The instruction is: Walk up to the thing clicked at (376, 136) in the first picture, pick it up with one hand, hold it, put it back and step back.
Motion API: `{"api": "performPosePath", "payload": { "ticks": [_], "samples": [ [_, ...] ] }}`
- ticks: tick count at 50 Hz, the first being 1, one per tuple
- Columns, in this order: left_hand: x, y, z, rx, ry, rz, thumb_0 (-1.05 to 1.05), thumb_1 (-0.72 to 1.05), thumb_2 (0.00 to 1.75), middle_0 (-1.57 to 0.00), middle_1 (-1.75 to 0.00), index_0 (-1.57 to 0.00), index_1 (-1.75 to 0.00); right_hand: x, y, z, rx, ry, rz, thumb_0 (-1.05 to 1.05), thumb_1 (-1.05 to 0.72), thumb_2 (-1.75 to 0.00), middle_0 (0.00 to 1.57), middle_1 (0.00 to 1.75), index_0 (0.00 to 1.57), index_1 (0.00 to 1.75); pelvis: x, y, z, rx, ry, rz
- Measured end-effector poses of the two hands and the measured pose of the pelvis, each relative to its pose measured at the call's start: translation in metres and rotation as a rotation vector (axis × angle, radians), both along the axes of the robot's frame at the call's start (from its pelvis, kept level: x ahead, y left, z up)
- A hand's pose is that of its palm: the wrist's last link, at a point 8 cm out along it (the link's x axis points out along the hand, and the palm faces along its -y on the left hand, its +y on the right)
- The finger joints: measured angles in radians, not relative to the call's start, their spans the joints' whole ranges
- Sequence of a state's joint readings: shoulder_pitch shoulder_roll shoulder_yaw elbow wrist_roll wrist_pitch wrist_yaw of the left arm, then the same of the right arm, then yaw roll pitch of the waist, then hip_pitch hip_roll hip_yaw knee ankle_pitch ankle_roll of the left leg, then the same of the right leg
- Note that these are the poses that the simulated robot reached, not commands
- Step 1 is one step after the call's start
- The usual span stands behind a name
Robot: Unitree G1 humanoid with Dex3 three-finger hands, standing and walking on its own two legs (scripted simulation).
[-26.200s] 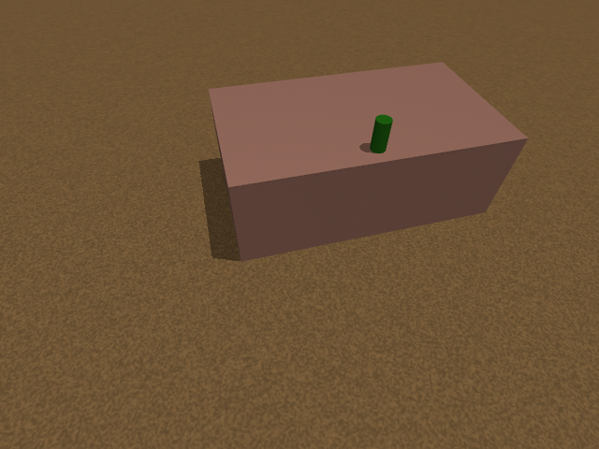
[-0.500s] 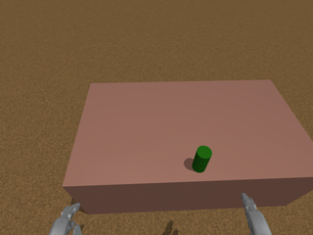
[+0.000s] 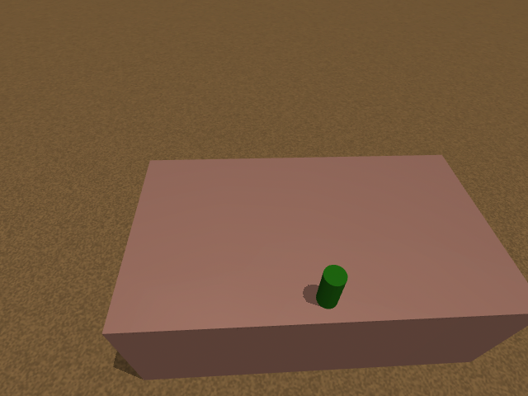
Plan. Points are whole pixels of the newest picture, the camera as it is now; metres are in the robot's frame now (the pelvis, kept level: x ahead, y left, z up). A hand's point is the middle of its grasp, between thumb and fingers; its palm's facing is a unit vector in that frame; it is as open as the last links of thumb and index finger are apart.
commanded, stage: stand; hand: right
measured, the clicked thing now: (330, 287) +0.44 -0.18 -0.29
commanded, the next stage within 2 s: step back in 1.96 s
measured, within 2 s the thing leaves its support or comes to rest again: neither
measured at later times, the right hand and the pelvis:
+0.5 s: hand out of the picture +0.04 -0.24 -0.15, palm faces -0.02 +0.94 -0.35, open 7.4 cm; pelvis -0.02 +0.01 +0.01, yaw +0 degrees
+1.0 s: hand out of the picture +0.06 -0.24 -0.14, palm faces -0.01 +0.94 -0.35, open 7.4 cm; pelvis +0.00 +0.01 +0.01, yaw +0 degrees
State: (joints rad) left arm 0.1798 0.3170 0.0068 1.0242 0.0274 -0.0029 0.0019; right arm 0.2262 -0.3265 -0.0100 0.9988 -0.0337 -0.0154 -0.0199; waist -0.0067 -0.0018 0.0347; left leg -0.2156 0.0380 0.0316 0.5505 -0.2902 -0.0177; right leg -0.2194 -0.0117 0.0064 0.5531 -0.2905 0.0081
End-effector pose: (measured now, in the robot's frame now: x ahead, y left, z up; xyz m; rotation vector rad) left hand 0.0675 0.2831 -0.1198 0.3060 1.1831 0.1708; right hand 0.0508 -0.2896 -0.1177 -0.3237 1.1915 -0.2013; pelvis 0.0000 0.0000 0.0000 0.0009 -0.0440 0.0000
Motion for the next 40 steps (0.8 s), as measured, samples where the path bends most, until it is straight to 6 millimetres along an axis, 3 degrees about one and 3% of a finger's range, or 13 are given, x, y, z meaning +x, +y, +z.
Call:
{"api": "performPosePath", "payload": {
  "ticks": [12,29,40],
  "samples": [
    [-0.005,0.005,0.003,-0.019,0.016,0.008,0.00,0.90,0.90,-0.20,-0.30,-0.21,-0.30,-0.012,0.004,0.011,-0.008,0.032,-0.020,0.00,-0.89,-0.89,0.20,0.30,0.20,0.30,-0.009,0.006,0.011,-0.002,-0.028,-0.005],
    [-0.040,0.020,0.007,0.012,0.116,0.037,0.00,0.91,0.90,-0.20,-0.30,-0.20,-0.30,-0.017,0.007,0.006,0.010,0.076,-0.022,0.00,-0.90,-0.89,0.20,0.30,0.20,0.30,-0.015,0.010,0.013,0.001,-0.019,-0.003],
    [-0.029,0.017,0.006,0.002,0.108,0.026,0.00,0.91,0.90,-0.20,-0.30,-0.20,-0.30,-0.006,0.006,0.009,0.009,0.071,-0.022,0.00,-0.90,-0.89,0.20,0.30,0.20,0.30,-0.009,0.011,0.014,0.000,-0.014,-0.006]
  ]
}}
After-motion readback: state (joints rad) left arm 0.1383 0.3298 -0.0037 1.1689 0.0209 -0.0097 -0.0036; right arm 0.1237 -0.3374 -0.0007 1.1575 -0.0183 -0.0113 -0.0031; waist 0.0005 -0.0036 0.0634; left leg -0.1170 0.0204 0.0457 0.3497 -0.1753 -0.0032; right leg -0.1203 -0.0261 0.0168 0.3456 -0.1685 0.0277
